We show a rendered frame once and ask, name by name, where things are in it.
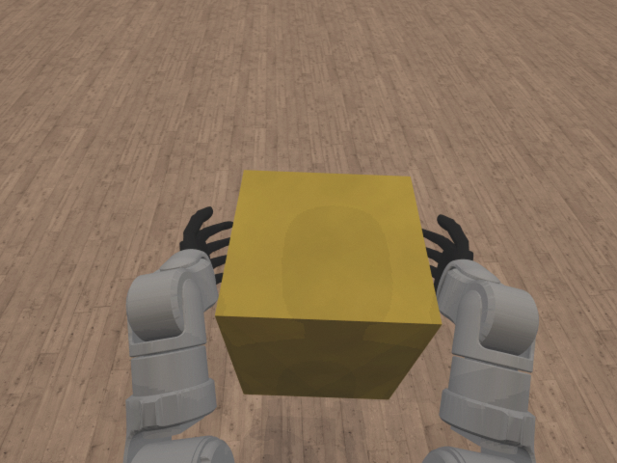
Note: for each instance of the robot left upper arm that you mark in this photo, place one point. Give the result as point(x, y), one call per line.
point(204, 449)

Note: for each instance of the right robot forearm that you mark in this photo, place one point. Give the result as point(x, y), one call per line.
point(495, 330)

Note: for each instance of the right robot hand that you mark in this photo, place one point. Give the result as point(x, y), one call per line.
point(451, 251)

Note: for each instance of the carton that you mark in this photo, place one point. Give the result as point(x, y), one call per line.
point(327, 289)

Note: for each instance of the left robot hand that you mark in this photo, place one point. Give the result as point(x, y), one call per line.
point(194, 238)

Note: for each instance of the left robot forearm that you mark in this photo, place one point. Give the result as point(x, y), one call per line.
point(165, 320)

